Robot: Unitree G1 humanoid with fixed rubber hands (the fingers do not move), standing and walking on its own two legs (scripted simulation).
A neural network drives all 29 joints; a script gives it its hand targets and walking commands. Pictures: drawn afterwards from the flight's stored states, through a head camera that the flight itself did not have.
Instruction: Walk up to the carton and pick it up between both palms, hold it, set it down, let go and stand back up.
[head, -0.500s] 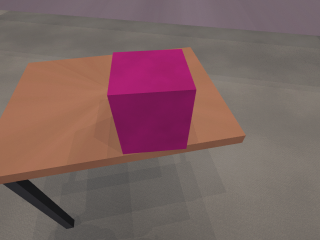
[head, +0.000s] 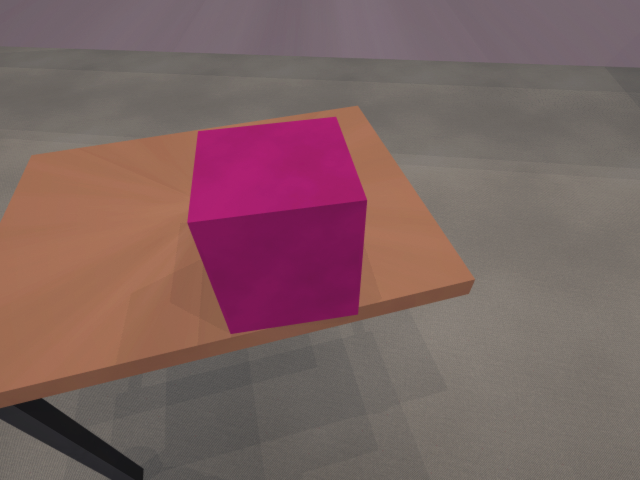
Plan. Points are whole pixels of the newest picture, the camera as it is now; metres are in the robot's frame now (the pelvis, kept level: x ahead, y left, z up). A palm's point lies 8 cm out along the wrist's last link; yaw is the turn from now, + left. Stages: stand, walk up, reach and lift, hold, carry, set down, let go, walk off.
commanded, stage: walk up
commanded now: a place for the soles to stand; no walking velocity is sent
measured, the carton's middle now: (282, 227) +0.48 +0.07 +0.05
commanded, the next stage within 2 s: none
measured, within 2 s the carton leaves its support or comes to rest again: neither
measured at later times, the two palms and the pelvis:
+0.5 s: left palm out of the picture +0.10 +0.24 -0.14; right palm out of the picture +0.04 -0.25 -0.16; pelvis +0.05 +0.00 -0.02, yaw -4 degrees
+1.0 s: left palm out of the picture +0.12 +0.25 -0.12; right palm out of the picture +0.06 -0.26 -0.14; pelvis +0.02 +0.00 -0.01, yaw -2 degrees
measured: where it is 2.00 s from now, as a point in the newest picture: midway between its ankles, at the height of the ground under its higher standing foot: outside the picture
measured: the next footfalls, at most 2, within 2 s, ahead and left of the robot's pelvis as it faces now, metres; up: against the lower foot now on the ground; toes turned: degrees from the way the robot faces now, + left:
left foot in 0.60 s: +0.13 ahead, +0.13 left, +0.00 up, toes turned +0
right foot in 0.92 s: +0.07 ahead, -0.09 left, +0.00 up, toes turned +11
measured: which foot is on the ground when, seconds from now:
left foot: down 0.00-0.46, up 0.48-0.58, down 0.60-0.94, up 0.96-1.00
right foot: down 0.00-0.62, up 0.64-0.90, down 0.92-1.00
